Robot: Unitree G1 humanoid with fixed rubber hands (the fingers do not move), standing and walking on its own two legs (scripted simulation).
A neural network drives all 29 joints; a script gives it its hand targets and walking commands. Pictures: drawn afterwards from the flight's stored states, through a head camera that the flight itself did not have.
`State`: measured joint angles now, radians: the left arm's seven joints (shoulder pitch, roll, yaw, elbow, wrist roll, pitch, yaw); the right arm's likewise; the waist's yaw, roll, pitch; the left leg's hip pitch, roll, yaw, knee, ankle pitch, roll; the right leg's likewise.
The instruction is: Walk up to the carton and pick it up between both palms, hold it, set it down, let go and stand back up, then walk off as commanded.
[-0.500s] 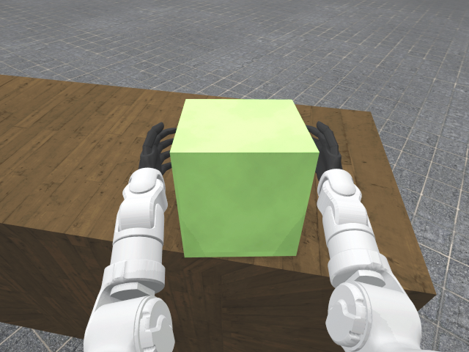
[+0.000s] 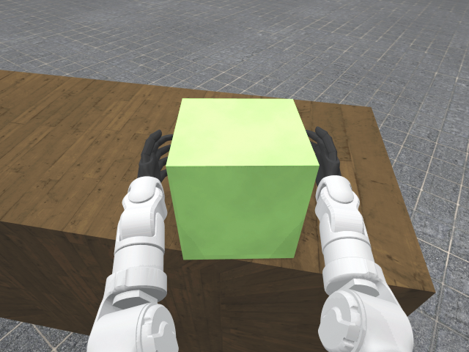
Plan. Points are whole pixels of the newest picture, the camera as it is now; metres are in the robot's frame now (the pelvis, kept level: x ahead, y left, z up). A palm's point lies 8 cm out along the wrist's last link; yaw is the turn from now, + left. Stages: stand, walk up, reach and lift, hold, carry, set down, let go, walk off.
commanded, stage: set down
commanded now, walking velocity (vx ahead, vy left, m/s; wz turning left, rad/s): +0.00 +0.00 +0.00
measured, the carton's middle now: (238, 178) +0.41 +0.01 +0.11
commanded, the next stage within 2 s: none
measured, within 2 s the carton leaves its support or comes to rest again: neither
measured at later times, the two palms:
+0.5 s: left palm (143, 184) +0.41 +0.19 +0.08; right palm (351, 186) +0.41 -0.21 +0.09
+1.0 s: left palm (120, 216) +0.32 +0.20 +0.10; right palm (374, 222) +0.33 -0.22 +0.09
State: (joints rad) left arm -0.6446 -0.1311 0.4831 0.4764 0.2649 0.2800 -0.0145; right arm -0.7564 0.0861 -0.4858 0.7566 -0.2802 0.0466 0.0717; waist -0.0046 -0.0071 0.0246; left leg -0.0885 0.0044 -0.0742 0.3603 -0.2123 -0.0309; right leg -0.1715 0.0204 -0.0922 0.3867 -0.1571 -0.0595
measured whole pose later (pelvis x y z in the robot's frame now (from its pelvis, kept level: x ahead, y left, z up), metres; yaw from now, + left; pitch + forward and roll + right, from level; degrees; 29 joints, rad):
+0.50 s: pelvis +0.02 +0.01 +0.00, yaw -1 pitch +5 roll +0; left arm -0.60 0.09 0.18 0.61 0.03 0.22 0.19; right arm -0.66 -0.26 -0.11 0.83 0.25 0.06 -0.03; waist 0.01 -0.02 -0.04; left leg -0.24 0.00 -0.06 0.38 -0.23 -0.03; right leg -0.32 0.02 -0.07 0.39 -0.16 -0.05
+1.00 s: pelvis +0.01 +0.01 +0.00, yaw -1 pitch +4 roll +1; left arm -0.14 0.12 0.12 -0.17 -0.03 0.55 0.13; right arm -0.21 -0.36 -0.03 0.17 0.35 0.19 -0.01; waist -0.01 -0.02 -0.02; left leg -0.24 0.00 -0.05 0.38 -0.22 -0.03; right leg -0.32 0.02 -0.07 0.39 -0.14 -0.05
